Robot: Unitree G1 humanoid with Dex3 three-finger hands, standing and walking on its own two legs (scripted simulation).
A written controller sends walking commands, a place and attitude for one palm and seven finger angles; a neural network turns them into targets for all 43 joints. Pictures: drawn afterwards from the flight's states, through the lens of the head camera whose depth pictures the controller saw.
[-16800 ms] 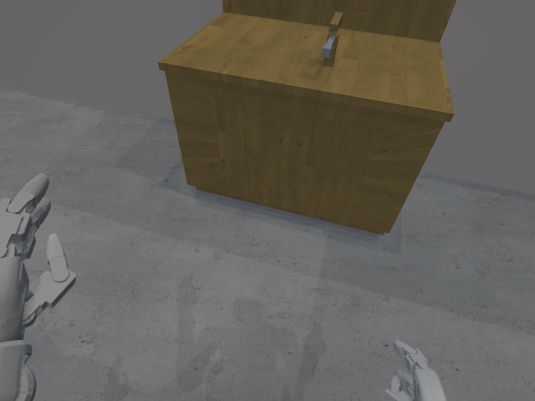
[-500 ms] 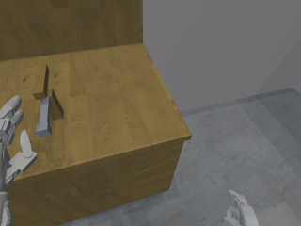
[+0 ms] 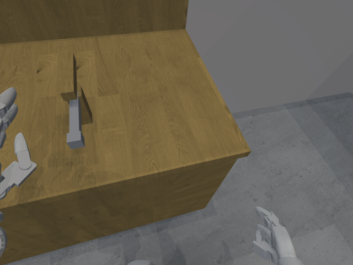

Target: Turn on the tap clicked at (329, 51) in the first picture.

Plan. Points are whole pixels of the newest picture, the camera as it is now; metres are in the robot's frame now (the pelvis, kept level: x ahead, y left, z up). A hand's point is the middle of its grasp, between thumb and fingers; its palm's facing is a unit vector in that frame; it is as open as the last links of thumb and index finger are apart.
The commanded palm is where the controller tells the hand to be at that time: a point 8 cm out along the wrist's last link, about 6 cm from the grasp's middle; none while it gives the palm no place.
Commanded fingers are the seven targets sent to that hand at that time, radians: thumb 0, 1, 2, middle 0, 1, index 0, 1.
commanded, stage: come to a stop and stand still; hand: left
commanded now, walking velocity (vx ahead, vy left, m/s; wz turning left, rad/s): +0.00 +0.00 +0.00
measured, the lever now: (75, 140) +0.34 +0.26 +0.06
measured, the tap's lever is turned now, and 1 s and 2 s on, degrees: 0 0 0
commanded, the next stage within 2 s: look again from close up in 0.38 s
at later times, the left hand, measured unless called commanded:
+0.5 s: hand (19, 180) +0.21 +0.26 +0.15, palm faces +0.36 -0.84 -0.41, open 7.4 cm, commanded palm +0.14 +0.30 +0.18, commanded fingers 0.00 0.90 0.90 -0.20 -0.30 -0.20 -0.30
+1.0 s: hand (31, 184) +0.20 +0.24 +0.15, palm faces +0.35 -0.86 -0.38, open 7.4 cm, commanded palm +0.15 +0.28 +0.18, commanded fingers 0.00 0.90 0.90 -0.20 -0.30 -0.20 -0.30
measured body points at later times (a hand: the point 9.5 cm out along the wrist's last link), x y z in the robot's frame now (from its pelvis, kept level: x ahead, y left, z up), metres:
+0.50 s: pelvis -0.02 +0.02 +0.00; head +0.03 +0.04 +0.45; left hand +0.18 +0.31 +0.17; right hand +0.17 -0.20 -0.08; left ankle +0.02 +0.06 -0.74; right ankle -0.02 -0.14 -0.74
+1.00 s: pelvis -0.01 +0.00 +0.00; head +0.01 +0.02 +0.45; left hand +0.18 +0.29 +0.18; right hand +0.17 -0.22 -0.07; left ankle +0.02 +0.06 -0.74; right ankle -0.02 -0.14 -0.74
